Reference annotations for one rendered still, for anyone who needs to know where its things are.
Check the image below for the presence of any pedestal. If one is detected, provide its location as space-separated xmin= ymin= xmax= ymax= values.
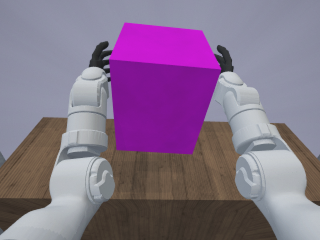
xmin=0 ymin=117 xmax=320 ymax=240

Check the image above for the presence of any carton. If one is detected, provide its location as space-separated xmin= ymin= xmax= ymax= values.
xmin=109 ymin=22 xmax=222 ymax=155

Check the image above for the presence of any robot left forearm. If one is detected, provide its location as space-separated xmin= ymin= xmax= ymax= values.
xmin=49 ymin=67 xmax=109 ymax=196

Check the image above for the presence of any robot left hand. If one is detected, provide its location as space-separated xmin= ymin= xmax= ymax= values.
xmin=89 ymin=41 xmax=113 ymax=82

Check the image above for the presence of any robot right forearm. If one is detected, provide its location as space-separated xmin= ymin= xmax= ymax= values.
xmin=213 ymin=71 xmax=307 ymax=187

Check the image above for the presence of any robot left upper arm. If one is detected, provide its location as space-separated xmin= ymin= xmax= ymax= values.
xmin=0 ymin=156 xmax=115 ymax=240

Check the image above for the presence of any robot right upper arm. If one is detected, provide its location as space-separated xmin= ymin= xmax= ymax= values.
xmin=235 ymin=149 xmax=320 ymax=240

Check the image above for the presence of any robot right hand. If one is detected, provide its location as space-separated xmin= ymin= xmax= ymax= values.
xmin=214 ymin=45 xmax=234 ymax=74

